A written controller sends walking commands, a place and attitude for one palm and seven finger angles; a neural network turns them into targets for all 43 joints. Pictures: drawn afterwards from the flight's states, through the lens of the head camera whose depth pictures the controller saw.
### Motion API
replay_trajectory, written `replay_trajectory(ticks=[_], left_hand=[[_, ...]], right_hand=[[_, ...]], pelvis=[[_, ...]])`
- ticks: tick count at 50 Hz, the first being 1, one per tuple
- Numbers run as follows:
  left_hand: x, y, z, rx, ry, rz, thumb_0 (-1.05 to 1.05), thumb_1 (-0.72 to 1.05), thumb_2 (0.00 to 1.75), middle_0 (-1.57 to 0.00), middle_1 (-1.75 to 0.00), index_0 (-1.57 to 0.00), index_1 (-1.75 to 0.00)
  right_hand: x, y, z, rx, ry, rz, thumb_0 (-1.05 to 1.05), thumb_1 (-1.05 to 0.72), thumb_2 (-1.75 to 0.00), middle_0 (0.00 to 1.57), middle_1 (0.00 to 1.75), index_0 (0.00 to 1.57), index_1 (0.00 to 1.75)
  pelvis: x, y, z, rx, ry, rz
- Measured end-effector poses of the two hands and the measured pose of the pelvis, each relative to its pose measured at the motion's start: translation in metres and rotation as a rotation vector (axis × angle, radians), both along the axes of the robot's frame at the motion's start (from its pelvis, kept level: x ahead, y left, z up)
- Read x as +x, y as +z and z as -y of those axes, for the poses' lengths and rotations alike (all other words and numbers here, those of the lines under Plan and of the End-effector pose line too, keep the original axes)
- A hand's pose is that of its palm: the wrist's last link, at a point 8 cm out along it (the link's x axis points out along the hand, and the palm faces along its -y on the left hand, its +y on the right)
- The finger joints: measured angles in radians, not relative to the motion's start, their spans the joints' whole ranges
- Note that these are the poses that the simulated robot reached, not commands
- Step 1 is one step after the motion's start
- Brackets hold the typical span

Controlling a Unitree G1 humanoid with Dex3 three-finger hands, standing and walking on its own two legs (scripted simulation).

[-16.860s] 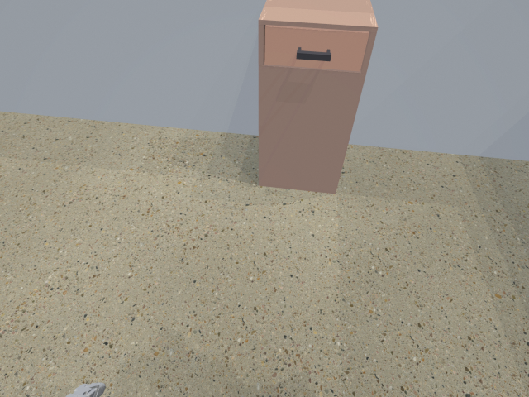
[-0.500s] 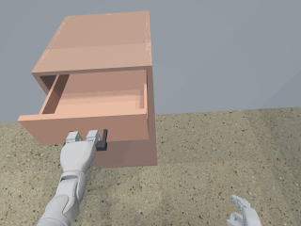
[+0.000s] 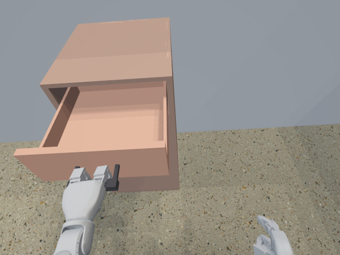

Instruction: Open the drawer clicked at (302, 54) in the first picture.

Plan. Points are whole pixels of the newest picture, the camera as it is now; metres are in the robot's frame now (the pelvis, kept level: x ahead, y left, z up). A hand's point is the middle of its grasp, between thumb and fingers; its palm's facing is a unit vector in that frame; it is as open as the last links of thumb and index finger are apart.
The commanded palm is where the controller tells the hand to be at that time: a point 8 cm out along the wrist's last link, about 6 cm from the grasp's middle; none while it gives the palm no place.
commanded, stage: pull the drawer open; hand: left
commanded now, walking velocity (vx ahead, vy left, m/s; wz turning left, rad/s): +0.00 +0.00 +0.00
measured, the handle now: (95, 177) +0.29 +0.23 +0.00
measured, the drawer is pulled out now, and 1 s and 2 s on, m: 0.25 0.30 0.30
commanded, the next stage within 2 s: open the thumb to release the handle in 0.78 s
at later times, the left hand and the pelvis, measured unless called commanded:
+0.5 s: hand (91, 223) +0.19 +0.21 -0.01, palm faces +0.00 -0.10 -0.99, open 5.8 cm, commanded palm +0.14 +0.21 +0.04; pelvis +0.00 +0.00 -0.01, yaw +0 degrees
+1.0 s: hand (86, 222) +0.19 +0.22 -0.02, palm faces +0.04 -0.08 -1.00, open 5.9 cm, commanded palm +0.16 +0.22 +0.04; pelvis +0.01 +0.00 -0.02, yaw -1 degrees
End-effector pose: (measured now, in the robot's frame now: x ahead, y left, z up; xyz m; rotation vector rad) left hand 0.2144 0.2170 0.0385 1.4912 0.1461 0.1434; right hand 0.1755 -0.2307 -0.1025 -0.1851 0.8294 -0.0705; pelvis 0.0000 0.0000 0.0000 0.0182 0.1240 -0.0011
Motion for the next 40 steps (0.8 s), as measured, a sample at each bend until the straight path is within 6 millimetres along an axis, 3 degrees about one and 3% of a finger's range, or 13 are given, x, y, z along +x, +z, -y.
replay_trajectory(ticks=[26, 40], left_hand=[[-0.048, 0.001, 0.006, -0.031, 0.013, -0.005, 0.04, 0.70, 0.78, -0.30, -1.34, -0.40, -1.32], [-0.050, 0.002, 0.004, -0.050, -0.006, -0.013, 0.04, 0.71, 0.75, -0.26, -1.33, -0.37, -1.28]], right_hand=[[0.024, 0.005, -0.016, 0.021, 0.080, 0.048, 0.01, -0.90, -0.90, 0.20, 0.30, 0.20, 0.30], [0.022, 0.003, -0.007, 0.026, 0.061, 0.048, 0.01, -0.90, -0.90, 0.20, 0.30, 0.20, 0.30]], pelvis=[[0.003, -0.006, 0.002, -0.002, -0.004, 0.004], [0.013, -0.013, 0.000, -0.003, -0.030, -0.032]])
